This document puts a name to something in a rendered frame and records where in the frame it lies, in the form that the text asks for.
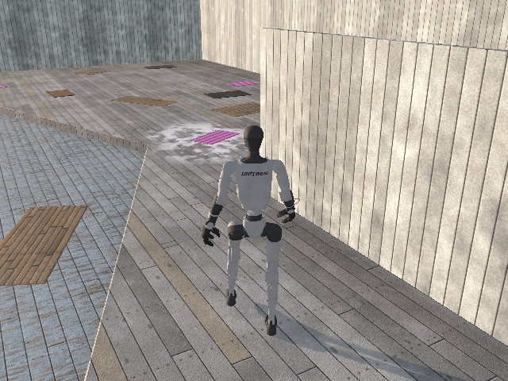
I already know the left robot upper arm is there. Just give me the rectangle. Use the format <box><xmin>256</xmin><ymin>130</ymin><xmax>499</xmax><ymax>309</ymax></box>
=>
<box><xmin>215</xmin><ymin>160</ymin><xmax>237</xmax><ymax>206</ymax></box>

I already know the right robot upper arm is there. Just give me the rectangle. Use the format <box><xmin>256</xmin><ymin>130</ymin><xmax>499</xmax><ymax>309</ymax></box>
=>
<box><xmin>270</xmin><ymin>160</ymin><xmax>292</xmax><ymax>202</ymax></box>

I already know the robot left hand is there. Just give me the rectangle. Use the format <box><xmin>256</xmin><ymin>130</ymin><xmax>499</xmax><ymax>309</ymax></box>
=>
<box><xmin>202</xmin><ymin>225</ymin><xmax>220</xmax><ymax>247</ymax></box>

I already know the robot right forearm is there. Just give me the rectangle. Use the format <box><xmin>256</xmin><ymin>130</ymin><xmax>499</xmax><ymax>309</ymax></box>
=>
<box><xmin>283</xmin><ymin>190</ymin><xmax>295</xmax><ymax>214</ymax></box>

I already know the robot right hand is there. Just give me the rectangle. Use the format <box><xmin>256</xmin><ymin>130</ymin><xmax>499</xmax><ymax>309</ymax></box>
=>
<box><xmin>276</xmin><ymin>209</ymin><xmax>295</xmax><ymax>223</ymax></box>

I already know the left robot shin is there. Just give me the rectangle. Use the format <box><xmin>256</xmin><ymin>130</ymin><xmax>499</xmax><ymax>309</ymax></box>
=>
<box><xmin>227</xmin><ymin>248</ymin><xmax>238</xmax><ymax>296</ymax></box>

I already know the robot left forearm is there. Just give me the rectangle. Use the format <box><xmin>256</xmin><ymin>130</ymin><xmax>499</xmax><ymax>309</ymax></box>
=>
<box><xmin>204</xmin><ymin>193</ymin><xmax>223</xmax><ymax>229</ymax></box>

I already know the robot left thigh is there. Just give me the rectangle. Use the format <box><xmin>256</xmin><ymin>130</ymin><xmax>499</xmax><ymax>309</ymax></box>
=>
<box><xmin>228</xmin><ymin>221</ymin><xmax>244</xmax><ymax>262</ymax></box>

